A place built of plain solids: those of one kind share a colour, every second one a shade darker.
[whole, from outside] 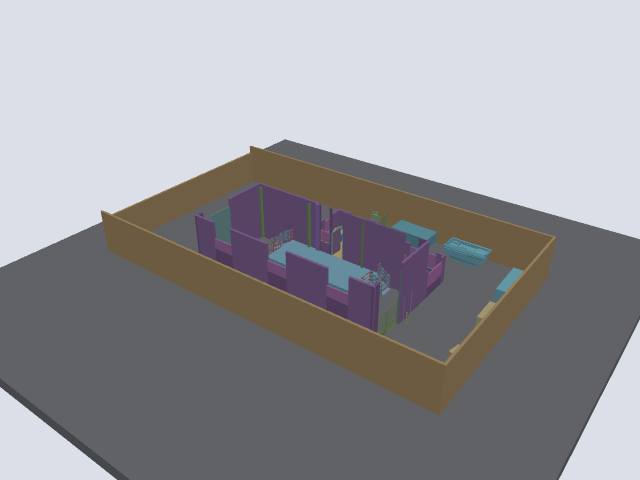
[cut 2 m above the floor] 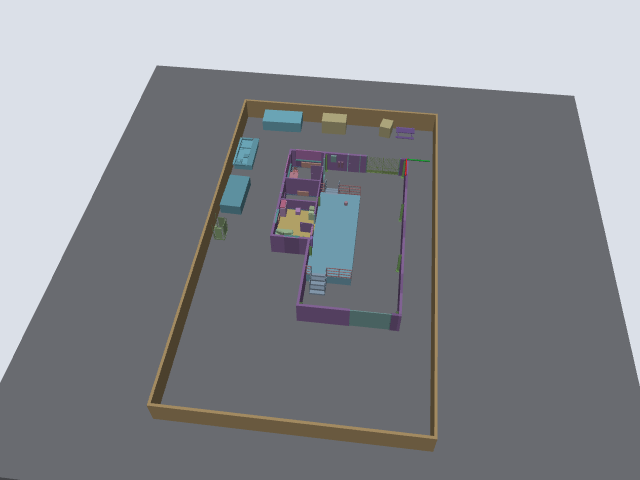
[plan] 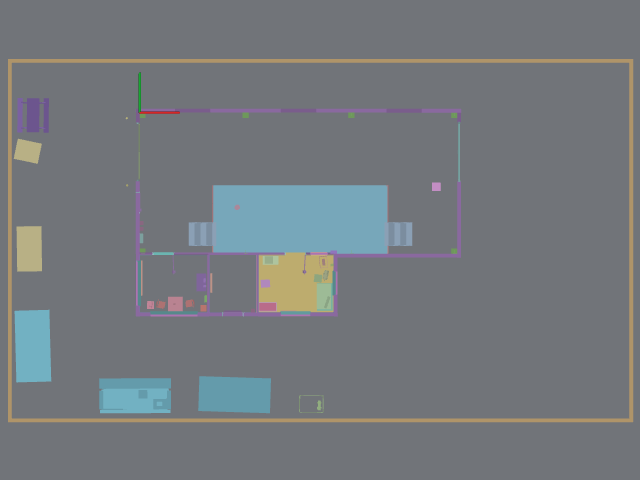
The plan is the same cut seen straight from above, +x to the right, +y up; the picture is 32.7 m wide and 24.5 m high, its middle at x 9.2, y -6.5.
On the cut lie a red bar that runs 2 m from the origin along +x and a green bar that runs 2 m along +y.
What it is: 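A small parcels depot; vehicles drive in at ground level; along the through lane the floor is raised to lorry-floor height for loading, with steps set against both its ends and the checker's office on the raised level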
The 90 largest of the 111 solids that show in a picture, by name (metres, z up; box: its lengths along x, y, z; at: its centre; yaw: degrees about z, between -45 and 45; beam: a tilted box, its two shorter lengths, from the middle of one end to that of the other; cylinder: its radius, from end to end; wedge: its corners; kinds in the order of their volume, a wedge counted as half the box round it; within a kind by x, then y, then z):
{
 "yard_bound_1": {"box": [0.2, 18.55, 3.93], "at": [-6.63, -6.53, 1.92]},
 "yard_bound_2": {"box": [31.91, 0.2, 3.93], "at": [9.23, -15.71, 1.92]},
 "yard_bound_3": {"box": [31.91, 0.2, 3.93], "at": [9.23, 2.65, 1.92]},
 "yard_bound_4": {"box": [0.2, 18.55, 3.23], "at": [25.09, -6.53, 1.56]},
 "wall_1": {"box": [0.2, 0.56, 2.55], "at": [-0.1, -10.12, 1.23]},
 "wall_2": {"box": [0.2, 2.31, 0.95], "at": [-0.1, -8.7, 0.42]},
 "wall_3": {"box": [0.2, 0.36, 2.55], "at": [-0.1, -7.38, 1.23]},
 "wall_4": {"box": [0.2, 3.71, 5.25], "at": [-0.1, -5.35, 2.58]},
 "wall_5": {"box": [0.2, 0.71, 5.25], "at": [-0.1, -0.15, 2.58]},
 "wall_6": {"box": [0.76, 0.2, 2.55], "at": [0.17, -10.3, 1.23]},
 "wall_7": {"box": [0.66, 0.06, 5.25], "at": [0.33, -7.17, 2.58]},
 "wall_8": {"box": [2.01, 0.2, 5.25], "at": [0.8, 0.1, 2.58]},
 "wall_9": {"box": [1.75, 0.06, 5.25], "at": [2.62, -7.17, 2.58]},
 "wall_10": {"box": [1.81, 0.2, 2.95], "at": [2.7, 0.1, 1.43]},
 "wall_11": {"box": [0.56, 0.2, 2.55], "at": [3.23, -10.3, 1.23]},
 "wall_12": {"box": [0.06, 3.0, 2.55], "at": [3.47, -8.7, 1.23]},
 "wall_13": {"box": [0.06, 3.0, 2.55], "at": [3.53, -8.7, 1.23]},
 "wall_14": {"box": [2.5, 0.2, 2.55], "at": [4.75, -10.3, 1.23]},
 "wall_15": {"box": [2.5, 0.06, 2.55], "at": [4.75, -7.23, 1.23]},
 "wall_16": {"box": [2.5, 0.06, 5.25], "at": [4.75, -7.17, 2.58]},
 "wall_17": {"box": [3.61, 0.2, 5.25], "at": [5.4, 0.1, 2.58]},
 "wall_18": {"box": [0.06, 3.0, 2.55], "at": [5.97, -8.7, 1.23]},
 "wall_19": {"box": [0.06, 3.0, 3.43], "at": [6.03, -8.7, 1.67]},
 "wall_20": {"box": [1.21, 0.2, 3.43], "at": [6.6, -10.3, 1.67]},
 "wall_21": {"box": [1.42, 0.06, 5.25], "at": [6.7, -7.17, 2.58]},
 "wall_22": {"box": [1.81, 0.2, 2.95], "at": [8.1, 0.1, 1.43]},
 "wall_23": {"box": [0.21, 0.06, 5.25], "at": [8.6, -7.17, 2.58]},
 "wall_24": {"box": [0.91, 0.06, 1.93], "at": [9.15, -7.17, 0.92]},
 "wall_25": {"box": [1.41, 0.2, 3.43], "at": [9.4, -10.3, 1.67]},
 "wall_26": {"box": [0.37, 0.06, 5.25], "at": [9.78, -7.17, 2.58]},
 "wall_27": {"box": [0.2, 1.11, 3.43], "at": [10.0, -9.85, 1.67]},
 "wall_28": {"box": [0.2, 1.21, 2.03], "at": [10.0, -8.7, 0.96]},
 "wall_29": {"box": [0.2, 0.91, 3.43], "at": [10.0, -7.65, 1.67]},
 "wall_30": {"box": [3.61, 0.2, 5.25], "at": [10.8, 0.1, 2.58]},
 "wall_31": {"box": [6.5, 0.2, 5.25], "at": [13.15, -7.3, 2.58]},
 "wall_32": {"box": [1.81, 0.2, 2.95], "at": [13.5, 0.1, 1.43]},
 "wall_33": {"box": [2.01, 0.2, 5.25], "at": [15.4, 0.1, 2.58]},
 "wall_34": {"box": [0.2, 3.91, 5.25], "at": [16.3, -5.45, 2.58]},
 "wall_35": {"box": [0.2, 0.71, 5.25], "at": [16.3, -0.15, 2.58]},
 "raised_floor_bank_1": {"box": [9.0, 3.5, 0.93], "at": [8.2, -5.45, 0.41]},
 "beyond_skip_1": {"box": [1.78, 3.66, 1.09], "at": [-5.45, -11.92, 0.75], "yaw": 1.5},
 "beyond_skip_2": {"box": [1.09, 0.97, 0.12], "at": [-1.41, -14.61, 1.03], "yaw": 0.2},
 "beyond_skip_3": {"box": [2.1, 1.25, 0.9], "at": [-0.24, -14.45, 0.39], "yaw": 0.2},
 "beyond_skip_4": {"box": [3.66, 0.53, 0.07], "at": [-0.24, -13.82, 1.21], "yaw": 0.2},
 "beyond_skip_5": {"box": [3.6, 0.17, 0.15], "at": [-0.23, -15.25, 1.17], "yaw": 0.2},
 "beyond_skip_6": {"box": [3.23, 1.61, 0.49], "at": [-0.23, -14.45, 0.72], "yaw": 0.2},
 "beyond_skip_7": {"box": [2.38, 1.35, 0.6], "at": [-0.21, -14.45, 0.49], "yaw": 0.2},
 "beyond_skip_8": {"box": [2.09, 0.17, 0.12], "at": [0.42, -13.69, 1.03], "yaw": 0.2},
 "beyond_skip_9": {"box": [0.89, 0.8, 0.12], "at": [1.04, -14.18, 1.03], "yaw": 0.2},
 "beyond_skip_10": {"box": [0.8, 0.53, 0.12], "at": [1.08, -14.88, 1.03], "yaw": 0.2},
 "beyond_skip_11": {"box": [3.66, 1.78, 0.97], "at": [4.84, -14.4, 0.81], "yaw": -1.8},
 "raised_floor_office_1": {"box": [4.03, 3.13, 0.93], "at": [7.95, -8.7, 0.41]},
 "beyond_pallets_1": {"box": [1.26, 1.05, 1.21], "at": [-5.72, -1.97, 0.59], "yaw": -11.8},
 "beyond_pallets_2": {"box": [1.27, 2.31, 1.47], "at": [-5.64, -6.95, 0.73], "yaw": 0.8},
 "door_landing_1": {"box": [0.32, 1.22, 0.23], "at": [2.66, -6.2, 0.06]},
 "door_landing_2": {"box": [0.32, 1.22, 0.4], "at": [2.96, -6.2, 0.15]},
 "door_landing_3": {"box": [0.32, 1.22, 0.58], "at": [3.26, -6.2, 0.24]},
 "door_landing_4": {"box": [0.32, 1.22, 0.75], "at": [3.56, -6.2, 0.33]},
 "door_landing_5": {"box": [0.21, 1.22, 0.18], "at": [3.8, -6.2, 0.79]},
 "door_landing_6": {"box": [0.21, 1.22, 0.18], "at": [12.6, -6.2, 0.79]},
 "door_landing_7": {"box": [0.32, 1.22, 0.75], "at": [12.84, -6.2, 0.33]},
 "door_landing_8": {"box": [0.32, 1.22, 0.58], "at": [13.14, -6.2, 0.24]},
 "door_landing_9": {"box": [0.32, 1.22, 0.4], "at": [13.44, -6.2, 0.15]},
 "door_landing_10": {"box": [0.32, 1.22, 0.23], "at": [13.74, -6.2, 0.06]},
 "window_pane_1": {"box": [0.1, 2.3, 1.26], "at": [-0.15, -8.7, 1.52]},
 "window_pane_2": {"box": [2.4, 0.1, 1.26], "at": [1.75, -10.35, 1.52]},
 "window_pane_3": {"box": [1.8, 0.1, 0.91], "at": [2.7, 0.15, 3.34]},
 "window_pane_4": {"box": [1.5, 0.1, 1.06], "at": [7.95, -10.35, 2.5]},
 "window_pane_5": {"box": [1.8, 0.1, 0.91], "at": [8.1, 0.15, 3.34]},
 "window_pane_6": {"box": [0.9, 0.12, 1.01], "at": [9.15, -7.2, 2.37]},
 "window_pane_7": {"box": [0.1, 1.2, 1.06], "at": [10.05, -8.7, 2.5]},
 "window_pane_8": {"box": [1.8, 0.1, 0.91], "at": [13.5, 0.15, 3.34]},
 "roller_shutter_1": {"box": [0.1, 0.11, 4.55], "at": [-0.11, -3.48, 2.23]},
 "roller_shutter_2": {"box": [0.06, 2.86, 4.55], "at": [16.32, -2.0, 2.23]},
 "filing_lateral_1": {"box": [0.9, 0.48, 1.05], "at": [6.54, -9.91, 1.36]},
 "pier_1": {"box": [0.34, 0.17, 5.25], "at": [9.9, -7.12, 2.58]},
 "door_leaf_1": {"box": [0.044, 1.0, 2.15], "at": [0.0, -4.6, 1.02]},
 "door_leaf_2": {"box": [0.044, 0.99, 2.14], "at": [1.72, -7.76, 1.02], "yaw": 2.3},
 "door_leaf_3": {"box": [0.044, 0.99, 2.14], "at": [8.42, -7.76, 1.9], "yaw": -2.7},
 "radiator_1": {"box": [0.1, 1.8, 0.6], "at": [0.09, -8.45, 0.45]},
 "radiator_2": {"box": [0.1, 1.0, 0.5], "at": [3.65, -8.7, 0.4]},
 "desk_load_drowned_1": {"box": [0.72, 1.3, 0.12], "at": [9.4, -9.38, 1.67]},
 "cab_top_wide_1": {"box": [0.86, 0.4, 0.3], "at": [6.52, -9.91, 2.05]},
 "box_cardboard_1": {"box": [0.47, 0.4, 0.44], "at": [6.41, -8.72, 1.05], "yaw": 3.3},
 "desk_tleg_1": {"box": [0.8, 1.4, 0.07], "at": [9.45, -9.41, 1.57]},
 "window_1": {"box": [0.23, 2.36, 0.07], "at": [-0.06, -8.7, 0.87]},
 "window_2": {"box": [2.46, 0.23, 0.07], "at": [1.75, -10.26, 0.87]},
 "beyond_bench_table_1": {"box": [0.64, 1.74, 0.06], "at": [-5.44, -0.14, 0.72], "yaw": -0.5},
 "printer_stand_1": {"box": [0.42, 0.38, 0.27], "at": [6.59, -7.52, 1.74]},
 "beyond_bottle_cage_1": {"box": [0.85, 0.033, 1.25], "at": [8.77, -14.45, 0.81], "yaw": -0.2}
}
